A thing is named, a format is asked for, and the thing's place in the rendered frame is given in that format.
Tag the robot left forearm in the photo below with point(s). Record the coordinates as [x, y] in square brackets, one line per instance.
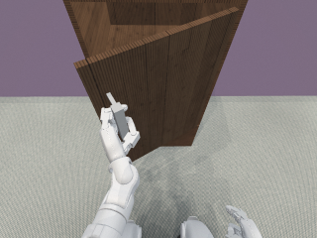
[115, 209]

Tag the cupboard door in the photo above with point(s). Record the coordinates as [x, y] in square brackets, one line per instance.
[164, 79]

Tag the right robot thigh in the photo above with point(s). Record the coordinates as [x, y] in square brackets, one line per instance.
[194, 229]

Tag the left robot hand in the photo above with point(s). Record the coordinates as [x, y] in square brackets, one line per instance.
[112, 145]

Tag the right robot hand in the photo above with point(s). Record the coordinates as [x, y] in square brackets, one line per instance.
[247, 229]

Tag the handle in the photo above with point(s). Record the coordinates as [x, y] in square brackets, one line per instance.
[119, 116]

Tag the robot right shin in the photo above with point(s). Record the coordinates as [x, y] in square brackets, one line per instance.
[192, 218]

